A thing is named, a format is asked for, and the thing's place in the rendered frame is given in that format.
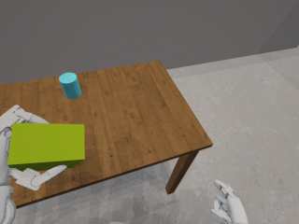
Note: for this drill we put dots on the left robot hand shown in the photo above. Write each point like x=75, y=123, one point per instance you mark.
x=29, y=178

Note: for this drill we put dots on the table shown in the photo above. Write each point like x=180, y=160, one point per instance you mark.
x=134, y=117

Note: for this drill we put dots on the sponge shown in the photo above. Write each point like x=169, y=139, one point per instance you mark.
x=42, y=146

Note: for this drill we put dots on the robot left forearm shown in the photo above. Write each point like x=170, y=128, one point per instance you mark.
x=7, y=206

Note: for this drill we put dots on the right robot hand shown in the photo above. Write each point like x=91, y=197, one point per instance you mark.
x=229, y=211

